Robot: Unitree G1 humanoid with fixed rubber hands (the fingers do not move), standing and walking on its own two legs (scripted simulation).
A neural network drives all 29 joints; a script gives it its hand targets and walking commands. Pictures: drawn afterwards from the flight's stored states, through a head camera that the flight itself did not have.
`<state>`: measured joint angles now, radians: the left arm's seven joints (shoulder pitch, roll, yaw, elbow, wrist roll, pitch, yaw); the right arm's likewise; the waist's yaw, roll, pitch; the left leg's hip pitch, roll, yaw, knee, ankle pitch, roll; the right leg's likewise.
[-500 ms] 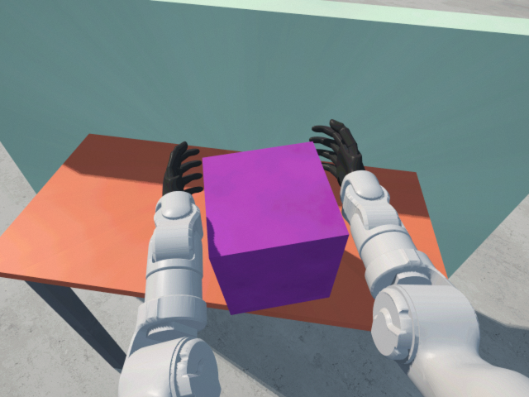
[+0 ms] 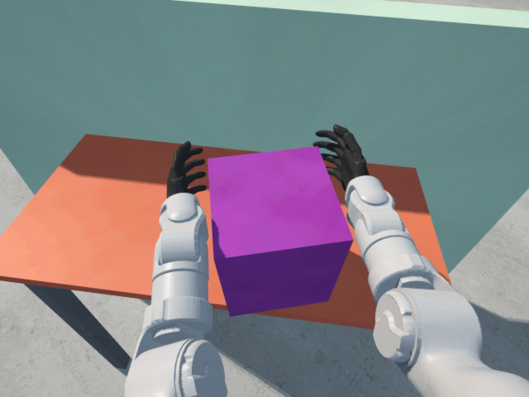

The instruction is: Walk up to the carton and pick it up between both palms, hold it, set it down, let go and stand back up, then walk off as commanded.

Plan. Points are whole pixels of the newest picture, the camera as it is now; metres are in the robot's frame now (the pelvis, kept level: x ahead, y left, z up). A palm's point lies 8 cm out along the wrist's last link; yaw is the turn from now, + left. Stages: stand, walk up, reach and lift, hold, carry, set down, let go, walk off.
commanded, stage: set down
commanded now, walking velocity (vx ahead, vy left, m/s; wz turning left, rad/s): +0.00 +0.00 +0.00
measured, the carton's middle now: (272, 234) +0.37 +0.04 +0.05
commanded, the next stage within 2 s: none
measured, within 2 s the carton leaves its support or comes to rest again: rests again in 0.36 s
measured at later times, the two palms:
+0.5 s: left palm (188, 193) +0.37 +0.17 +0.12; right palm (358, 179) +0.44 -0.09 +0.13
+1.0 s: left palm (187, 196) +0.38 +0.17 +0.11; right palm (358, 182) +0.44 -0.09 +0.12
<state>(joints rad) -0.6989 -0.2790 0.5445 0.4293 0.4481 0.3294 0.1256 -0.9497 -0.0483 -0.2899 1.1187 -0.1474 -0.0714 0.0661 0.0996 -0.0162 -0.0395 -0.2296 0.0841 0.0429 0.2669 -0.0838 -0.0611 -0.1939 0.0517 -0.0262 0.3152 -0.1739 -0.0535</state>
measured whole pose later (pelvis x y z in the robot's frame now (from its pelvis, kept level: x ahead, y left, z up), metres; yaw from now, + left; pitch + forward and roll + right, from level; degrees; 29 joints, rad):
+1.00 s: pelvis +0.00 +0.00 +0.00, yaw -1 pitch +4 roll +0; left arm -0.70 -0.21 0.44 0.60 0.35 0.19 0.20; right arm -0.91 -0.12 -0.14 1.14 0.03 -0.09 0.02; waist 0.14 -0.01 -0.05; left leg -0.25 0.10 0.06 0.29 -0.10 -0.06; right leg -0.21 0.06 -0.01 0.32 -0.17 -0.06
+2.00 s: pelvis -0.01 -0.01 +0.00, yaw +1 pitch +1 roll +0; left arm -0.26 -0.06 0.13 0.12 0.08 0.38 0.24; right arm -0.50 -0.35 0.12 0.70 0.36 0.00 0.10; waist 0.08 -0.03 -0.01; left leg -0.23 0.09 0.02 0.31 -0.09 -0.06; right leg -0.19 0.06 -0.05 0.36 -0.18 -0.07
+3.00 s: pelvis -0.01 +0.01 +0.00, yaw -1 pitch -5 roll +0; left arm 0.28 -0.09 -0.04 -0.27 0.08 0.35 0.28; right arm 0.08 -0.44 0.05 0.26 0.37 -0.05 0.18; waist 0.03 -0.04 0.03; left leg -0.10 0.08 0.06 0.29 -0.10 -0.05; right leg -0.07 0.04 -0.01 0.34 -0.19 -0.05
